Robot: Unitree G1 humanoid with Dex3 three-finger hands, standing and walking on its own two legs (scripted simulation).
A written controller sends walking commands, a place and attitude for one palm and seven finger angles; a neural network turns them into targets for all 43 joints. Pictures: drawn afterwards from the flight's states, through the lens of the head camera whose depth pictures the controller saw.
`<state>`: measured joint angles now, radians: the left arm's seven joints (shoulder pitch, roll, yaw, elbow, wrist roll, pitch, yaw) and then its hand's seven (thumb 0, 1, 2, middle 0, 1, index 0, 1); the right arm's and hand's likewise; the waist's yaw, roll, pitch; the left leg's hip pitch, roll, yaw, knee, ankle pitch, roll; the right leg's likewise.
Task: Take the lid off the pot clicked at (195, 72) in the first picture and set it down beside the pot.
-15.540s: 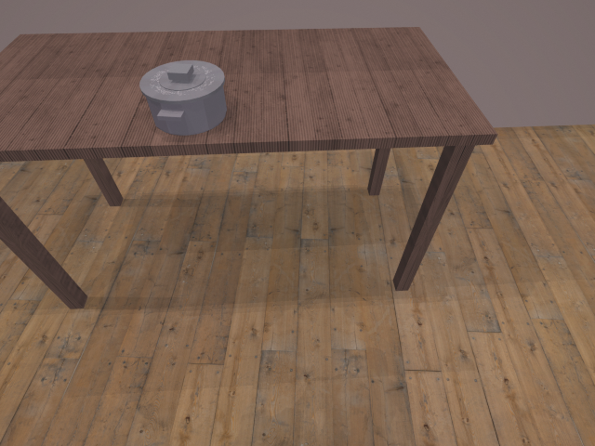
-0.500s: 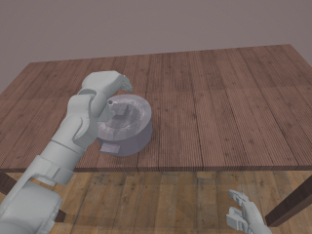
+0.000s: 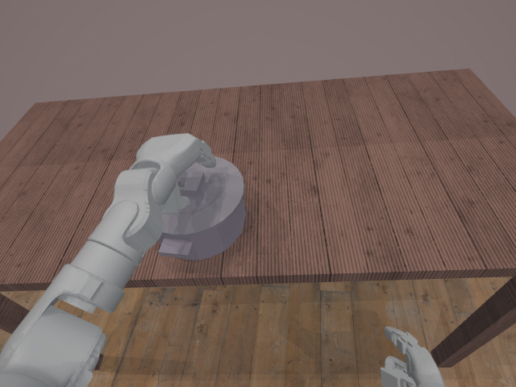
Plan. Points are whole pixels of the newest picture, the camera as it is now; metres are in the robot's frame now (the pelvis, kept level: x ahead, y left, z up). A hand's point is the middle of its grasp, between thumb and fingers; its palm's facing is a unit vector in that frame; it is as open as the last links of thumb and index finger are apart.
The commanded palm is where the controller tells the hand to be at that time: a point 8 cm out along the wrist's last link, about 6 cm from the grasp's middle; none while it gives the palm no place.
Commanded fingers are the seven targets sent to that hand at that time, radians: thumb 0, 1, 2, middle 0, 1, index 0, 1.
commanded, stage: lower the open fingers around the knob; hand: left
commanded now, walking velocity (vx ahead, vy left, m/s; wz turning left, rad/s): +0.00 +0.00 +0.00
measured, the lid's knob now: (189, 183) +0.43 +0.14 +0.09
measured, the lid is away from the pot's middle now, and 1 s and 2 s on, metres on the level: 0.00 0.00 0.01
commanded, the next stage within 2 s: close the fingers and squeeze the knob in 0.38 s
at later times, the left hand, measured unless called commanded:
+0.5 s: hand (179, 191) +0.39 +0.14 +0.11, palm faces -0.24 -0.10 -0.97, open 10.3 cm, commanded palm +0.37 +0.15 +0.18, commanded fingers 0.00 -0.25 1.31 -0.82 -0.08 -0.82 -0.08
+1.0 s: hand (180, 192) +0.39 +0.14 +0.11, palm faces -0.24 -0.08 -0.97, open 9.1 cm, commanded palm +0.37 +0.15 +0.18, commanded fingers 0.00 0.07 1.15 -0.72 -0.74 -0.72 -0.74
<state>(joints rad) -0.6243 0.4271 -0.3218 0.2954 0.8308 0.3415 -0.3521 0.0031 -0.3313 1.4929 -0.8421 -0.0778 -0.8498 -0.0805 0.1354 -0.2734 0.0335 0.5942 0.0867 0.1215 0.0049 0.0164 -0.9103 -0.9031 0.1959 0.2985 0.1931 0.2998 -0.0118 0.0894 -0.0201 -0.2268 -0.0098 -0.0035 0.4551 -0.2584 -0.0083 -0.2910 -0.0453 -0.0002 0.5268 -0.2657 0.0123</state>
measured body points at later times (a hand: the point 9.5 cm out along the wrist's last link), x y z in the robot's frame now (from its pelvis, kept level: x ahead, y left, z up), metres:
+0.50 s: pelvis +0.00 +0.00 +0.00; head +0.01 -0.04 +0.45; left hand +0.40 +0.15 +0.17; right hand +0.19 -0.22 -0.11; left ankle -0.01 +0.13 -0.74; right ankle +0.00 -0.13 -0.74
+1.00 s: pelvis +0.00 +0.00 +0.00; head +0.01 -0.04 +0.45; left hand +0.40 +0.14 +0.17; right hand +0.19 -0.22 -0.11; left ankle -0.01 +0.13 -0.74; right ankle +0.00 -0.13 -0.74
